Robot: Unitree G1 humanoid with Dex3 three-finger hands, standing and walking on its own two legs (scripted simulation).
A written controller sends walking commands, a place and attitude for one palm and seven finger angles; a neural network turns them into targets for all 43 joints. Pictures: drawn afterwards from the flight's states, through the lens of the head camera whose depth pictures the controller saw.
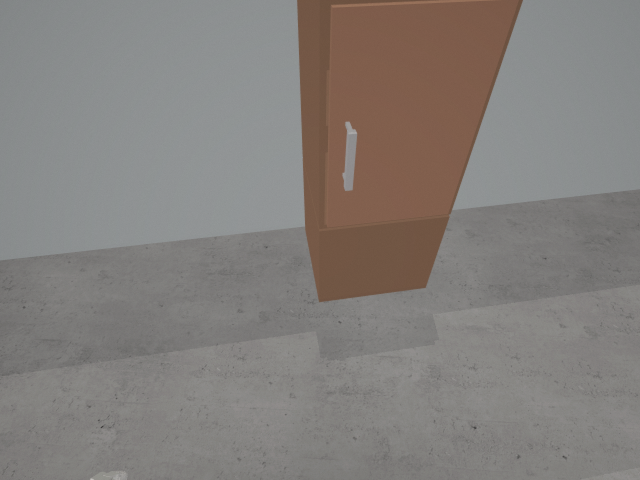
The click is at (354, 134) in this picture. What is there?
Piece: cupboard door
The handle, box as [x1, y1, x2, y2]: [342, 122, 356, 190]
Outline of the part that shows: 345,122 347,129 345,172 342,175 344,179 344,188 345,190 352,189 356,132 354,129 351,128 349,122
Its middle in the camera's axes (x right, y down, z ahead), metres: +0.07 -0.20 +0.96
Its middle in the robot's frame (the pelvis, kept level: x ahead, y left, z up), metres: +0.85 -0.02 -0.08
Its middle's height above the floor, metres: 0.69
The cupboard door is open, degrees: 0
